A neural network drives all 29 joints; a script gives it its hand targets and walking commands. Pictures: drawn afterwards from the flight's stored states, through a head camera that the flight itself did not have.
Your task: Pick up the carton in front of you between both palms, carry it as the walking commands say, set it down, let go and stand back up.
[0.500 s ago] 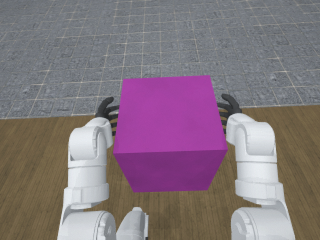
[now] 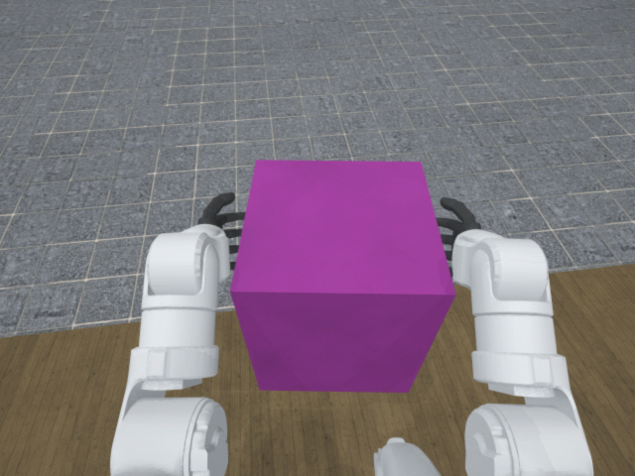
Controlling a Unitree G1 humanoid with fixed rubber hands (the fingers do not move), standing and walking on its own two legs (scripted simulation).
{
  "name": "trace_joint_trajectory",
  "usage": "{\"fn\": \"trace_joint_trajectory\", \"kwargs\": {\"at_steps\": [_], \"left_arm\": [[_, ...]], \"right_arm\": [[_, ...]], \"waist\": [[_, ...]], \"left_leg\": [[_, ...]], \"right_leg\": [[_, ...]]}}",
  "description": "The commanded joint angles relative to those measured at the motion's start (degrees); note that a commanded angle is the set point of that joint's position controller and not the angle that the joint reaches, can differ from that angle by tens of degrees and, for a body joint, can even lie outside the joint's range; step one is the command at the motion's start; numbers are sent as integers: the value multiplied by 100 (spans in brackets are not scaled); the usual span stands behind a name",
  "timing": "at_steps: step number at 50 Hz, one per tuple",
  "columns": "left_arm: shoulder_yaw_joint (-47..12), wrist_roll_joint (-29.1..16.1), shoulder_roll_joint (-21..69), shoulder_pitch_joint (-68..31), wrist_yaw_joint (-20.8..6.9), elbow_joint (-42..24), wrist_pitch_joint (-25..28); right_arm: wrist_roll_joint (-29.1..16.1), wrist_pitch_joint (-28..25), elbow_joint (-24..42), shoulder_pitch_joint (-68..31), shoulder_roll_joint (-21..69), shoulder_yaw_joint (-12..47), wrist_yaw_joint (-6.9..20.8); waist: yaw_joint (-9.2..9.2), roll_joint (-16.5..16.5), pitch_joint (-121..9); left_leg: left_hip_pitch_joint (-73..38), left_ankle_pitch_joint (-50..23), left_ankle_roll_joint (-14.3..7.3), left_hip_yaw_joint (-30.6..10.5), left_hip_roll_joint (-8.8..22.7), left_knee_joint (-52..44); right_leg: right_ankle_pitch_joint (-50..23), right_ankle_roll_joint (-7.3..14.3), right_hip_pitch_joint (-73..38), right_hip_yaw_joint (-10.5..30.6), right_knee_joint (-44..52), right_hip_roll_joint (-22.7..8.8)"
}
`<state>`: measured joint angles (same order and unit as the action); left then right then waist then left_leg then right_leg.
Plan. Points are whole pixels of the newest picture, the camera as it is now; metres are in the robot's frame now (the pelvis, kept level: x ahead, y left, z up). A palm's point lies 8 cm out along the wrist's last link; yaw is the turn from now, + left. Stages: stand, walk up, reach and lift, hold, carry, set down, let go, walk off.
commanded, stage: carry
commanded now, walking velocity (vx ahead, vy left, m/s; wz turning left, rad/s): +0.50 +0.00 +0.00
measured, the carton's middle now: (336, 282) +0.36 -0.01 +0.02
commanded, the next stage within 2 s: none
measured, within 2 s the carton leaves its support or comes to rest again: neither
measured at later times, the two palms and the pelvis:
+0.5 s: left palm (236, 140) +0.64 +0.14 +0.04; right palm (403, 131) +0.67 -0.16 +0.04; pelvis +0.30 -0.04 -0.04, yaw +3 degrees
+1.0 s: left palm (243, 55) +0.97 +0.16 +0.03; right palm (373, 57) +0.96 -0.14 +0.03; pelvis +0.61 +0.01 -0.09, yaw +0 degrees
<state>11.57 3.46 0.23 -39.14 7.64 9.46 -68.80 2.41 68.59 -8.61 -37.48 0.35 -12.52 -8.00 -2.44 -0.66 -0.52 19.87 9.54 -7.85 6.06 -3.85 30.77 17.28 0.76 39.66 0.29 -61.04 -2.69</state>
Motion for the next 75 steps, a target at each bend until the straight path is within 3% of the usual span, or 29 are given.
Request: {"fn": "trace_joint_trajectory", "kwargs": {"at_steps": [1, 10, 13, 14, 15, 16, 17, 18, 20, 29, 37, 40, 41, 42, 43, 44, 45, 46, 47, 49, 57, 65, 68, 69, 70, 71, 72, 73, 75], "left_arm": [[-3507, -2252, 6453, -3901, -1060, -850, 270], [-3541, -1971, 5914, -3496, -1117, -592, 97], [-3280, -1857, 5824, -3309, -1235, -161, 92], [-3146, -1795, 5810, -3280, -1280, -54, 110], [-2972, -1743, 5733, -3162, -1334, 109, 128], [-2801, -1654, 5509, -3023, -1346, 321, 110], [-2820, -1755, 5712, -3185, -1384, 407, 167], [-2914, -1952, 6015, -3335, -1453, 272, 213], [-3409, -2461, 6541, -4165, -1521, -500, 278], [-3900, -2853, 6597, -3832, -1522, -1223, 490], [-3894, -2653, 5784, -3366, -1451, -1223, 301], [-3792, -2639, 5685, -3347, -1478, -838, 191], [-3766, -2663, 5693, -3479, -1497, -713, 160], [-3740, -2673, 5705, -3639, -1513, -599, 137], [-3685, -2672, 5801, -3792, -1527, -463, 95], [-3565, -2696, 5904, -3934, -1502, -214, 21], [-3507, -2631, 5837, -3994, -1465, -296, 12], [-3501, -2648, 5974, -4256, -1427, -442, 22], [-3417, -2599, 6118, -4347, -1379, -465, 45], [-3346, -2456, 6311, -4321, -1282, -608, 88], [-3562, -2229, 6351, -3831, -1043, -939, 255], [-3642, -2018, 5891, -3439, -1060, -778, 116], [-3468, -1932, 5833, -3277, -1177, -420, 106], [-3373, -1884, 5851, -3267, -1221, -312, 129], [-3227, -1826, 5818, -3115, -1277, -150, 156], [-3083, -1756, 5679, -3200, -1308, 47, 187], [-3058, -1839, 5822, -2991, -1345, 291, 226], [-3157, -2015, 6085, -3205, -1399, 81, 295], [-3469, -2438, 6529, -4124, -1471, -560, 368]], "right_arm": [[-2772, -204, 1103, -4700, 6571, 3699, 1485], [-2499, -147, 614, -3977, 6132, 3708, 1532], [-2513, -193, 228, -4030, 6228, 3693, 1593], [-2546, -218, 112, -4109, 6264, 3681, 1619], [-2560, -239, 41, -4246, 6266, 3656, 1639], [-2567, -185, -71, -4173, 6478, 3681, 1606], [-2437, -192, -171, -4203, 6415, 3493, 1566], [-2407, -232, 24, -4357, 6435, 3487, 1521], [-2335, -293, 380, -4398, 6556, 3481, 1393], [-1992, -522, 1040, -3635, 6416, 3853, 1013], [-1908, -262, 1265, -3562, 5623, 3956, 990], [-1765, -89, 841, -3417, 5331, 3653, 1065], [-1718, -53, 692, -3374, 5268, 3541, 1090], [-1677, -27, 587, -3396, 5180, 3412, 1124], [-1637, 11, 405, -3418, 5098, 3244, 1152], [-1584, 29, 152, -3543, 4912, 3055, 1156], [-1736, 23, 29, -3431, 5201, 3101, 1201], [-1956, -7, 230, -3750, 5507, 3231, 1260], [-2185, -13, 429, -4172, 5860, 3339, 1315], [-2574, -65, 724, -4797, 6363, 3574, 1386], [-2751, -206, 1114, -4558, 6507, 3745, 1437], [-2485, -138, 816, -3873, 6041, 3746, 1466], [-2433, -181, 428, -3833, 6107, 3717, 1526], [-2454, -205, 301, -3866, 6163, 3716, 1559], [-2461, -231, 238, -4016, 6174, 3710, 1593], [-2473, -211, -16, -4032, 6465, 3671, 1611], [-2445, -236, -31, -4005, 6398, 3632, 1590], [-2463, -285, 155, -4209, 6486, 3651, 1560], [-2440, -365, 534, -4534, 6600, 3636, 1451]], "waist": [[-83, -464, -2831], [-394, -567, -2297], [108, -554, -2441], [427, -361, -2638], [494, 311, -2889], [531, 1508, -3365], [658, 1502, -3675], [679, 963, -3276], [403, 197, -2584], [610, 638, -2914], [969, 647, -2384], [652, 765, -2418], [342, 675, -2567], [87, 353, -2741], [211, -625, -3063], [-107, -1561, -3533], [-167, -1135, -3621], [-108, -704, -3214], [14, -156, -2859], [168, -110, -2676], [-83, -472, -2805], [-357, -575, -2321], [87, -771, -2502], [394, -584, -2754], [501, 89, -3079], [439, 1360, -3613], [623, 1308, -3889], [641, 964, -3467], [426, 352, -2858]], "left_leg": [[-2989, -3635, -119, -1695, 1526, -501], [-3292, -4180, 70, -943, 911, 29], [-2449, -4249, 317, -605, 901, 1237], [-1760, -3443, 455, -384, 801, 2177], [-460, -801, 487, -294, 533, 3201], [1419, 2571, 764, -475, -138, 4621], [2285, 2710, 675, -800, -112, 5487], [2513, 2303, 483, -928, 167, 5291], [2237, 1469, 494, -905, 466, 4324], [2757, -4, 684, -469, 642, 2766], [2102, -1832, 440, 104, 45, -39], [322, -2330, 216, 183, -22, -805], [-576, -2539, 194, 169, 114, -1131], [-1723, -2968, 215, -303, 615, -907], [-3186, -5637, 50, -1553, 1804, 402], [-4545, -4447, -1267, -3560, 2879, 255], [-4143, -1938, -1335, -3874, 2607, -190], [-3435, -750, -1024, -3571, 2213, -515], [-2750, -574, -742, -3207, 2007, -723], [-1893, -464, -482, -2754, 1827, -989], [-2995, -3686, -182, -1698, 1514, -512], [-3369, -4516, 34, -986, 954, -156], [-2462, -5001, 327, -610, 1010, 750], [-1907, -4320, 493, -329, 931, 1590], [-765, -1766, 573, -260, 704, 2604], [1264, 2440, 830, -483, 30, 4233], [2090, 2580, 702, -824, -56, 5128], [2391, 2122, 545, -945, 211, 5035], [2285, 1392, 537, -863, 488, 4379]], "right_leg": [[-617, -17, 857, -200, 298, 11], [-2745, 347, -107, -815, 3359, 627], [-3104, 533, -2141, -883, 3988, 629], [-3338, 539, -3235, -637, 4116, 330], [-5059, 506, -4520, 310, 3203, -532], [-6065, 1375, -6232, 2366, 2600, -1929], [-3446, 2116, -6421, 3361, 3030, -2154], [-1742, 1906, -5681, 3202, 3436, -1740], [-1455, 1346, -4266, 2394, 3874, -1270], [-4747, 798, -4933, 997, 3416, -795], [-4999, 683, -5283, 373, 2930, -222], [-4984, 488, -4566, 120, 2048, -253], [-4768, 338, -4178, -136, 1259, -215], [-3415, 251, -3232, -234, 265, -35], [517, 165, -1698, -351, -627, 356], [2183, -165, 193, 47, -2247, 906], [1836, 104, 473, 276, -2445, 611], [1390, 215, 571, 218, -2127, 432], [1012, 199, 443, 167, -1655, 287], [658, 133, -15, 147, -1045, 116], [-591, -60, 1029, -238, 76, -36], [-2164, 208, 346, -906, 2822, 595], [-2728, 428, -2058, -1039, 3776, 749], [-3051, 463, -3207, -856, 4062, 495], [-4444, 504, -4534, 165, 3513, -445], [-5638, 1522, -6421, 2212, 2628, -2022], [-3117, 2007, -6558, 3165, 3173, -2080], [-1656, 1790, -5878, 2982, 3580, -1728], [-1485, 1332, -4760, 2227, 3994, -1382]]}}
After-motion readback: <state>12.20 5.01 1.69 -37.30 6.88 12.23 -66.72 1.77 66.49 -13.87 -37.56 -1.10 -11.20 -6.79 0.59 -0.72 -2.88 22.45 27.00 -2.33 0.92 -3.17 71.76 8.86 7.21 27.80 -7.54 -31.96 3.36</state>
